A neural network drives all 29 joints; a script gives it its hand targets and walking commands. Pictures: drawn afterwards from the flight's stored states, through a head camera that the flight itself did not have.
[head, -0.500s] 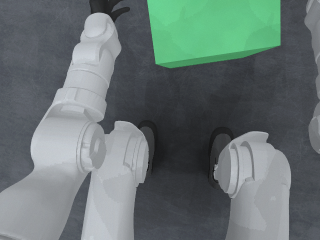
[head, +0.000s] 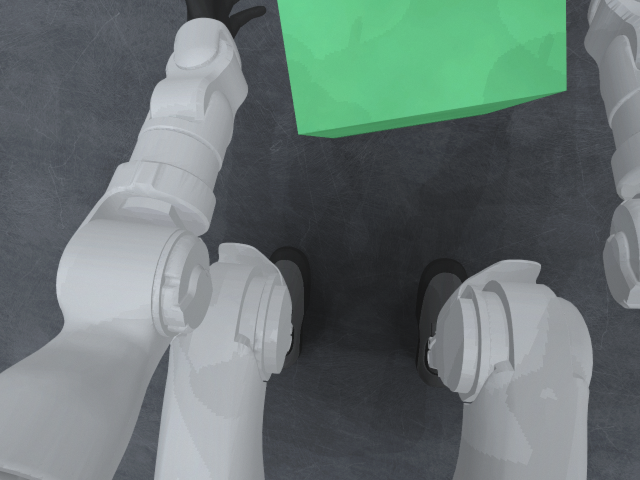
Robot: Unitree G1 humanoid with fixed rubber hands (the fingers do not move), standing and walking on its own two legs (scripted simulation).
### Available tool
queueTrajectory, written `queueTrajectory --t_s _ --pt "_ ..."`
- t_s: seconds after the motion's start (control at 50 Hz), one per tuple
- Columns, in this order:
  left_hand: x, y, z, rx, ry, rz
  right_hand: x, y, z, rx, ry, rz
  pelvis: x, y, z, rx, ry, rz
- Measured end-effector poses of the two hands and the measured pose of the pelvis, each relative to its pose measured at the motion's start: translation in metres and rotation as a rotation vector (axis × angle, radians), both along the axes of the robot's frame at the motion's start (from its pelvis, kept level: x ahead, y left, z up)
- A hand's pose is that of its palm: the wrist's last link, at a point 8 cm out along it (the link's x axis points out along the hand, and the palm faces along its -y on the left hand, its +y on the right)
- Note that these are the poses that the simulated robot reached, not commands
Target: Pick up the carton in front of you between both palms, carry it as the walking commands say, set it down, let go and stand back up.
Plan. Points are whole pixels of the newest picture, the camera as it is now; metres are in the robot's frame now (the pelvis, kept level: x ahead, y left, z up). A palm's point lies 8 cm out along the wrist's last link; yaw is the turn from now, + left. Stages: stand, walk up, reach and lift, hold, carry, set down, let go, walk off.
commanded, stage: reach and lift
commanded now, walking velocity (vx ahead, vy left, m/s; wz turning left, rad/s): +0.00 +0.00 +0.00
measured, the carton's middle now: (403, 24) +0.54 -0.05 -0.25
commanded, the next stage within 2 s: none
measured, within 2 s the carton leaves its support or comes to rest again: leaves its support in 0.46 s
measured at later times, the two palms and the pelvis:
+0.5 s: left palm out of the picture +0.55 +0.11 -0.15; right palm out of the picture +0.55 -0.20 -0.17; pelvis +0.00 -0.01 -0.01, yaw +0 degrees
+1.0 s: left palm out of the picture +0.49 +0.10 +0.03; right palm out of the picture +0.49 -0.20 +0.04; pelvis -0.01 +0.02 +0.10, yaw -5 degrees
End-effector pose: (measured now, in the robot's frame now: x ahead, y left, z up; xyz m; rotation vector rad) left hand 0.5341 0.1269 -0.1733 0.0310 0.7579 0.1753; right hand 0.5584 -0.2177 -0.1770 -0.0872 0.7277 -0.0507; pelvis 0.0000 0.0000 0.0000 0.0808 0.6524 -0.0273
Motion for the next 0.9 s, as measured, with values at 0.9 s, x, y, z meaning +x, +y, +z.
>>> queueTrajectory --t_s 0.9 --pt "-0.035 -0.034 0.184 -0.063 -0.065 0.0 -0.06 0.011 0.192 0.01 0.0 -0.086 -0.011 0.02 0.076 -0.023 0.065 -0.072"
